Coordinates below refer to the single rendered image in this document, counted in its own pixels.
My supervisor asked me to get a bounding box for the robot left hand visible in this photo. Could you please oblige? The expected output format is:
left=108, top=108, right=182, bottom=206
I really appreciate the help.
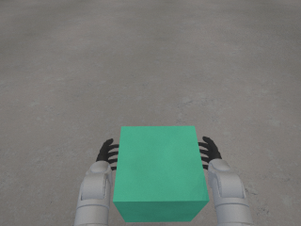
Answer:
left=96, top=138, right=119, bottom=170

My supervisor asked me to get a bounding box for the carton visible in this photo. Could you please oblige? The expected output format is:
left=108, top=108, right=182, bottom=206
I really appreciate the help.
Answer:
left=113, top=125, right=210, bottom=222

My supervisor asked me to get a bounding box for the robot left forearm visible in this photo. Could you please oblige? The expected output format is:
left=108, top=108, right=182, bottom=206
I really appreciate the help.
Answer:
left=73, top=160, right=113, bottom=226

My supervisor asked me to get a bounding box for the robot right forearm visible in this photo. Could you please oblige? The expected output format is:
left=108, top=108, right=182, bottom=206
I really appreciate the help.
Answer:
left=208, top=158, right=256, bottom=226

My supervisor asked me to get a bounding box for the robot right hand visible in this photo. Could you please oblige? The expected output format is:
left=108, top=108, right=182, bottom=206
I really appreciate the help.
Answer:
left=198, top=136, right=222, bottom=170

